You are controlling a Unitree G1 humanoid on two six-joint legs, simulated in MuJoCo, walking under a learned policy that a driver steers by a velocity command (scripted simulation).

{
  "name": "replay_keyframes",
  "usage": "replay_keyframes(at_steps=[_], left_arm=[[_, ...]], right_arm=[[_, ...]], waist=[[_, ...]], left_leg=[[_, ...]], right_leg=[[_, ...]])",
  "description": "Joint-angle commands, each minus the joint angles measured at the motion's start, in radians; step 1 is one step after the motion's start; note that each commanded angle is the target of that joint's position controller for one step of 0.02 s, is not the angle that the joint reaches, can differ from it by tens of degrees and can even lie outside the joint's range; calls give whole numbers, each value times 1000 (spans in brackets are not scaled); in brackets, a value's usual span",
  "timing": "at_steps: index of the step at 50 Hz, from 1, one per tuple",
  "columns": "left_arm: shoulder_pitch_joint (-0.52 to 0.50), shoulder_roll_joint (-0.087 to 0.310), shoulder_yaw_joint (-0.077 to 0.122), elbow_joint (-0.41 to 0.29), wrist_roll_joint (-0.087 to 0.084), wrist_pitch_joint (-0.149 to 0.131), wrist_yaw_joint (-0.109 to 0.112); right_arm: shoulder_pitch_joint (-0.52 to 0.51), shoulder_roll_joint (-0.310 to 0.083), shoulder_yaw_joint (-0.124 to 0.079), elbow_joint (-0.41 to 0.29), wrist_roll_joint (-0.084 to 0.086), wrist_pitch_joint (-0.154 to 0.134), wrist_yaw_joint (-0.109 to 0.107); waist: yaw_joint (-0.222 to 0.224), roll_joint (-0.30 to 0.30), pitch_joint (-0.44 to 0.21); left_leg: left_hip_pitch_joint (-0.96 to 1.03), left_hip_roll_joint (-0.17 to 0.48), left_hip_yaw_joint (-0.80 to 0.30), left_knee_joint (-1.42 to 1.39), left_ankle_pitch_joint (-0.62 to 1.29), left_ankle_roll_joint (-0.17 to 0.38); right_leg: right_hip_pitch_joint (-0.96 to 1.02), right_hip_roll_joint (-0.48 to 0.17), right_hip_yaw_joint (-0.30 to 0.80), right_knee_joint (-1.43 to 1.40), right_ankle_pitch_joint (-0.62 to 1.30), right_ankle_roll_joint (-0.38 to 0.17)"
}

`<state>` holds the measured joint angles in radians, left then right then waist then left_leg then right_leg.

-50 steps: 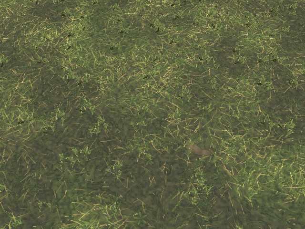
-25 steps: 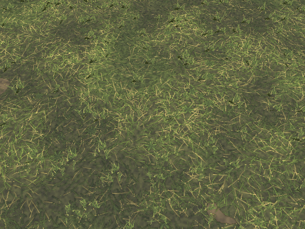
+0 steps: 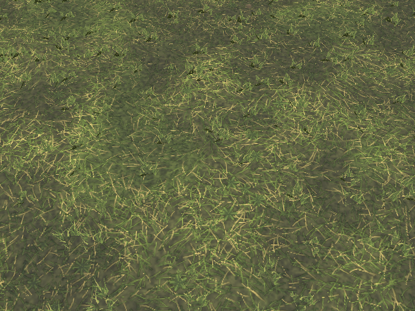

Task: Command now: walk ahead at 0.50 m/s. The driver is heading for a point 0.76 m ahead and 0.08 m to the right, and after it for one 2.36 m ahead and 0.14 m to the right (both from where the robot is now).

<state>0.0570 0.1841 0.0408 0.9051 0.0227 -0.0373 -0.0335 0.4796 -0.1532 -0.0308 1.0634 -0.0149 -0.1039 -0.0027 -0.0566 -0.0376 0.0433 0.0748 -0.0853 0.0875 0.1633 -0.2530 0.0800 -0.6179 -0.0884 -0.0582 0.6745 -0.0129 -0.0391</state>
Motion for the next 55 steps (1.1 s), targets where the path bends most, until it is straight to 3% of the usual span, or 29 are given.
replay_keyframes(at_steps=[1, 4, 5, 6, 7, 8, 9, 10, 11, 13, 16, 19, 24, 29, 32, 34, 35, 36, 37, 38, 39, 40, 41, 42, 44, 46, 49, 52, 55], left_arm=[[-115, 53, 5, -90, -2, -21, 2], [-19, 77, 19, -70, -1, -35, 13], [103, 93, 30, -30, 1, -42, 20], [275, 122, 45, 26, 13, -52, 30], [436, 215, 70, 53, 41, -57, 41], [440, 274, 85, 55, 35, -48, 29], [340, 225, 75, 44, -3, -38, 22], [244, 159, 56, 29, -11, -40, 19], [200, 111, 42, 27, -7, -47, 16], [208, 60, 24, 53, -11, -58, 26], [288, 95, 27, 86, -15, -76, 32], [343, 110, 26, 98, -15, -76, 33], [430, 105, 16, 117, -14, -74, 35], [498, 111, 14, 146, -3, -70, 46], [465, 130, 19, 149, 4, -66, 54], [431, 148, 24, 148, 4, -61, 54], [415, 139, 19, 138, -5, -60, 52], [443, 77, 2, 99, -31, -60, 45], [521, 68, 11, 105, -47, -60, 36], [428, 125, 25, 93, -20, -52, 40], [346, 112, 23, 69, -13, -57, 34], [324, 89, 21, 68, -13, -56, 30], [322, 79, 23, 65, 4, -44, 26], [348, 58, 19, 76, 13, -30, 20], [338, 51, 20, 71, 17, -14, 10], [261, 59, 21, 43, 16, -4, 5], [136, 69, 19, 2, 5, 2, 1], [74, 37, 4, -16, -6, -5, 5], [25, 31, -7, -30, -4, -10, 11]], right_arm=[[77, -141, -24, -8, -7, -5, -12], [34, -166, -32, -9, -13, -1, -20], [19, -175, -34, -9, -13, 3, -19], [3, -169, -32, -16, -6, 7, -17], [23, -114, -16, -53, 19, 6, -9], [126, -64, -13, -53, 41, 8, -2], [32, -140, -34, -59, 14, 15, -5], [-53, -133, -33, -86, 7, 10, 0], [-87, -116, -32, -91, 4, 8, 4], [-63, -87, -30, -81, -20, 32, 14], [-98, -77, -32, -94, -25, 57, 28], [-236, -93, -33, -140, -22, 68, 32], [-417, -83, -20, -200, -9, 63, 35], [-534, -88, -12, -244, -7, 52, 32], [-497, -106, -20, -247, -6, 39, 27], [-294, -135, -39, -182, -10, 27, 12], [-120, -171, -56, -127, -25, 17, 2], [33, -272, -81, -106, -51, 13, -8], [14, -303, -93, -102, -27, 28, 5], [-113, -257, -82, -123, 1, 36, 12], [-196, -186, -62, -138, 5, 32, 16], [-230, -139, -47, -133, 0, 25, 17], [-226, -111, -37, -118, 2, 18, 11], [-214, -98, -31, -104, 2, 11, 7], [-155, -121, -33, -80, 4, -3, 4], [-121, -150, -37, -70, 6, -8, 3], [-67, -151, -33, -61, 3, -7, 3], [-50, -134, -21, -53, 0, -10, -3], [-24, -136, -16, -42, 0, -7, -17]], waist=[[4, 112, 75], [65, 124, 24], [116, 117, -39], [184, 87, -131], [217, -36, -266], [159, -196, -350], [131, -43, -247], [105, -9, -107], [79, 20, -48], [30, -10, -18], [17, -10, -7], [41, -12, 33], [86, -19, 53], [117, -32, 71], [76, -39, 54], [-12, -35, -52], [-79, -7, -147], [-102, 137, -286], [-48, 283, -366], [-9, 125, -217], [7, 75, -97], [40, 49, -28], [66, 69, -3], [86, 84, -3], [95, 86, -6], [91, 84, 16], [62, 88, 44], [55, 91, 55], [34, 120, 32]], left_leg=[[31, 302, -117, 7, 557, 114], [63, 313, -89, 157, 862, 90], [55, 296, -74, 298, 939, 78], [-49, 256, -44, 500, 840, 58], [-316, 182, 3, 827, 465, 28], [-604, 1, -31, 1135, -292, 6], [-680, 71, -147, 1182, -211, 24], [-699, 111, -140, 1139, -116, 24], [-667, 145, -135, 1079, -58, 23], [-582, 176, -126, 996, -21, 3], [-606, 184, -96, 941, 21, -23], [-717, 207, -74, 842, 123, -48], [-744, 185, -32, 606, 243, -63], [-740, 147, -5, 457, 225, -28], [-638, 108, 9, 392, 121, 19], [-391, 42, 36, 322, 98, 60], [-142, 88, -15, 293, 140, 92], [142, 360, -350, 269, 53, 168], [255, 524, -776, 120, 39, 279], [122, 473, -652, 102, -42, 241], [-28, 435, -520, 65, -30, 213], [-141, 383, -421, 23, 28, 170], [-209, 341, -349, 4, 88, 139], [-245, 313, -295, -11, 127, 122], [-249, 296, -247, -23, 229, 127], [-236, 288, -213, -50, 243, 131], [-181, 276, -158, -73, 285, 115], [-181, 248, -24, -13, 649, 69], [-129, 253, 43, 57, 789, 44]], right_leg=[[-32, 31, -25, -74, -29, -27], [138, 92, -49, -135, -143, -78], [274, 126, -61, -178, -145, -99], [505, 106, -37, -220, -97, -126], [797, -140, 253, -233, -176, -197], [950, -358, 702, -359, -165, -319], [840, -297, 651, -395, -263, -281], [683, -263, 502, -430, -248, -245], [579, -213, 404, -468, -178, -210], [467, -141, 271, -508, -75, -162], [458, -118, 201, -534, 37, -167], [490, -103, 165, -570, 46, -161], [571, -81, 109, -564, 178, -139], [715, -117, 92, -515, 299, -154], [763, -140, 74, -419, 520, -143], [746, -115, 44, -185, 715, -116], [613, -77, 18, 23, 575, -97], [338, 15, -37, 368, 141, -64], [85, 181, 25, 648, -506, -48], [1, 96, 113, 685, -430, -63], [-8, 60, 110, 640, -350, -62], [30, 25, 105, 567, -301, -61], [74, 3, 106, 508, -279, -51], [116, -4, 99, 478, -265, -41], [111, -6, 76, 447, -239, -23], [41, -23, 59, 392, -180, -5], [-54, -32, 47, 279, -81, 13], [22, 17, 12, 105, -8, 8], [98, 60, -39, -6, 47, -15]])
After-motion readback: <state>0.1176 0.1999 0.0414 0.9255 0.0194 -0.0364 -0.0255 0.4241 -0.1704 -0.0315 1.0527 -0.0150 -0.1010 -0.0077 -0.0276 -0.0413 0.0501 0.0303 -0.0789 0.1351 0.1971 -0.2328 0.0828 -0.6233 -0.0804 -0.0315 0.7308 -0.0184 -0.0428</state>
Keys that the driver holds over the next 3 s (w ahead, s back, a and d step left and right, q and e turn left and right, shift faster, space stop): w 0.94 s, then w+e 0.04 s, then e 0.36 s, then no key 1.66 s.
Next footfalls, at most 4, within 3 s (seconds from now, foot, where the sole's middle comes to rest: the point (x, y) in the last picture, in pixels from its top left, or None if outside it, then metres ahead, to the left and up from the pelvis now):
0.12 right None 0.25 -0.10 -0.78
0.70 left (182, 287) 0.55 0.07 -0.78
1.22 right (226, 217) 0.80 -0.10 -0.78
1.78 left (172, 230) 0.76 0.10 -0.78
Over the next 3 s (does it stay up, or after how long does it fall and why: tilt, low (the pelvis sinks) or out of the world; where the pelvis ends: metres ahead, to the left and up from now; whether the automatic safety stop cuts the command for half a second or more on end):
stays up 0.77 0.03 0.00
